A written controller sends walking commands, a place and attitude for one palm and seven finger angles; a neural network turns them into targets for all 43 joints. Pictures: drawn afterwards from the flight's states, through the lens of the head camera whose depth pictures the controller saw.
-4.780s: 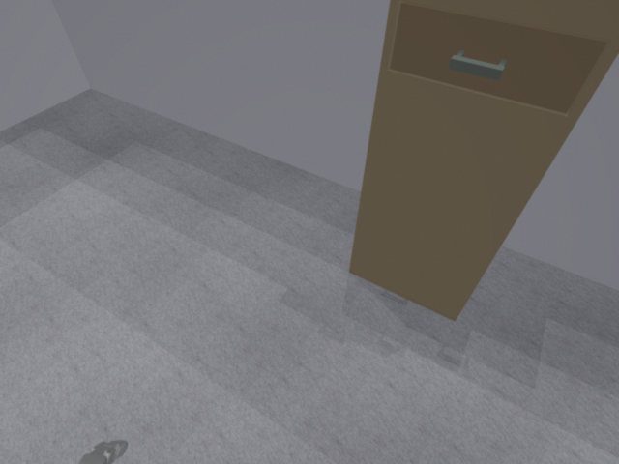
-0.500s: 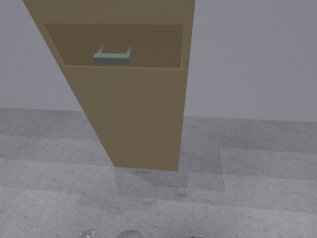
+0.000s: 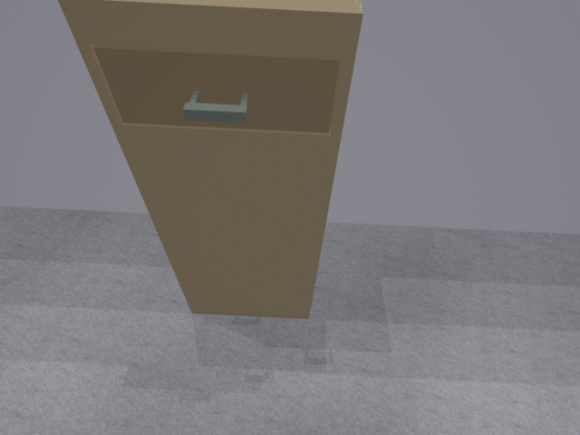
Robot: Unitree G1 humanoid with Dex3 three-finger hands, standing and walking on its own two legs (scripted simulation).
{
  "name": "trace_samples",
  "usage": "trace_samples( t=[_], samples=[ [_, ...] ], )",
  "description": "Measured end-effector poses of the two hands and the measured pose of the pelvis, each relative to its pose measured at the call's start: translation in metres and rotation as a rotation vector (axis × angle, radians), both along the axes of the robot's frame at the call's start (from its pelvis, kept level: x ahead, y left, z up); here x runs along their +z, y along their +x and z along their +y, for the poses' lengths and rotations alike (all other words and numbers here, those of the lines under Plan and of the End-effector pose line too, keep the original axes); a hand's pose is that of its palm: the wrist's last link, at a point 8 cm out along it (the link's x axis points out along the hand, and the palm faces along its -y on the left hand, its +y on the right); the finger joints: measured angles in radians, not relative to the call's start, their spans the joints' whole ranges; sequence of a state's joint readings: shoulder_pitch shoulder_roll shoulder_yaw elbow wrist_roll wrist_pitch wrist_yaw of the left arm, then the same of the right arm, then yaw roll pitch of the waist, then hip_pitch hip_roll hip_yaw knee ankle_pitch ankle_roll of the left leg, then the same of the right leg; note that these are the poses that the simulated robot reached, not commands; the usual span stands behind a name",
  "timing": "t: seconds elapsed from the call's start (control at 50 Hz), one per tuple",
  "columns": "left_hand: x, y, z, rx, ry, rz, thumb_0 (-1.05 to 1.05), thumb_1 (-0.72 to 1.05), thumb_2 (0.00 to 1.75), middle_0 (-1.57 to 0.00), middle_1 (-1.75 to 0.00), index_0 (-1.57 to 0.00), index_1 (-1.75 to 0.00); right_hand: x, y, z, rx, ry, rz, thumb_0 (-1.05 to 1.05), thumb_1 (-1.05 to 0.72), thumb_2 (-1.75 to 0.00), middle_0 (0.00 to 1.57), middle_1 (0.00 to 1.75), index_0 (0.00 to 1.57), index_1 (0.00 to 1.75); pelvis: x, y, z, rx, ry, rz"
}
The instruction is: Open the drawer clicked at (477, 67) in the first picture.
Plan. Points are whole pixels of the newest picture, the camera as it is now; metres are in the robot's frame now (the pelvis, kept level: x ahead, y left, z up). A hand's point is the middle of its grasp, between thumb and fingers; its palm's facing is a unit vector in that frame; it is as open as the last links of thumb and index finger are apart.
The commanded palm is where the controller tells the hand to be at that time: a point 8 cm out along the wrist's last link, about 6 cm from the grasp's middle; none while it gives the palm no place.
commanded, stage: come to a stop and stand still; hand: left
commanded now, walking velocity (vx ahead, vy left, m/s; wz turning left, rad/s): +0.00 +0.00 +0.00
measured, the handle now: (218, 105) +0.59 +0.15 +0.14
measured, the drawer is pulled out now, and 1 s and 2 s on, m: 0.00 0.00 0.00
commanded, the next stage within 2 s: look again from close up in 0.50 s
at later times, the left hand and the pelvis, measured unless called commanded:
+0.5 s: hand out of the picture +0.00 +0.11 -0.18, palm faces +0.09 -0.98 -0.18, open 7.3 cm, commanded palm none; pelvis +0.02 -0.05 +0.00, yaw +2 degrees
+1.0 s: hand out of the picture -0.01 +0.17 -0.19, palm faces +0.04 -0.99 -0.16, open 7.4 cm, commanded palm none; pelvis +0.00 +0.01 -0.01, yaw +0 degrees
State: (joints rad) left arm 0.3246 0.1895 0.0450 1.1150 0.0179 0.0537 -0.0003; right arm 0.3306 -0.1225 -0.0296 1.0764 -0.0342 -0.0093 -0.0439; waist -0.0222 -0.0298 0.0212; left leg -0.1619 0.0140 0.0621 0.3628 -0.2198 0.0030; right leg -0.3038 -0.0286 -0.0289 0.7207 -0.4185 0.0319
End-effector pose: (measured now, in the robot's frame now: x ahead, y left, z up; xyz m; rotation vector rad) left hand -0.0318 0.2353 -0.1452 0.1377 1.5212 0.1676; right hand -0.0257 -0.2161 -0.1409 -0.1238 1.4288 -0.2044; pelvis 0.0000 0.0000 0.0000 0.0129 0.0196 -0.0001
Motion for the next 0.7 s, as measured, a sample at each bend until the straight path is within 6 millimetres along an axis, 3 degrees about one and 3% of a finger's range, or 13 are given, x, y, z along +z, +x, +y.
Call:
trace_samples(
  t=[0.12,0.26,0.4,0.6,0.7],
  samples=[
    [0.002,0.034,-0.036,-0.019,0.020,-0.096,0.01,0.91,0.90,-0.20,-0.30,-0.20,-0.30,-0.019,-0.028,-0.021,-0.035,0.051,0.106,0.01,-0.91,-0.90,0.20,0.30,0.20,0.30,-0.006,0.006,-0.024,0.009,-0.003,-0.014],
    [0.000,0.049,-0.053,0.010,0.041,-0.157,0.02,0.96,0.90,-0.20,-0.30,-0.20,-0.30,-0.022,-0.004,-0.034,0.007,0.058,0.087,0.01,-0.91,-0.90,0.20,0.30,0.20,0.30,-0.007,0.015,-0.041,0.037,-0.018,-0.036],
    [-0.004,0.040,-0.067,0.034,0.014,-0.116,0.02,0.96,0.90,-0.20,-0.30,-0.20,-0.30,-0.019,0.034,-0.036,0.044,0.055,0.014,0.01,-0.91,-0.90,0.20,0.30,0.20,0.30,-0.005,0.021,-0.049,0.031,-0.007,-0.043],
    [-0.003,0.018,-0.082,0.059,-0.021,-0.052,0.01,0.92,0.90,-0.20,-0.30,-0.20,-0.30,-0.015,0.049,-0.044,0.062,0.030,0.009,0.01,-0.92,-0.90,0.20,0.30,0.20,0.30,-0.003,0.025,-0.047,0.027,-0.006,-0.038],
    [-0.001,0.009,-0.076,0.018,-0.017,-0.066,0.00,0.91,0.90,-0.21,-0.30,-0.20,-0.30,-0.011,0.061,-0.045,0.054,0.007,-0.057,0.02,-0.93,-0.90,0.20,0.30,0.20,0.30,-0.003,0.016,-0.035,-0.001,-0.015,-0.021]
  ],
)
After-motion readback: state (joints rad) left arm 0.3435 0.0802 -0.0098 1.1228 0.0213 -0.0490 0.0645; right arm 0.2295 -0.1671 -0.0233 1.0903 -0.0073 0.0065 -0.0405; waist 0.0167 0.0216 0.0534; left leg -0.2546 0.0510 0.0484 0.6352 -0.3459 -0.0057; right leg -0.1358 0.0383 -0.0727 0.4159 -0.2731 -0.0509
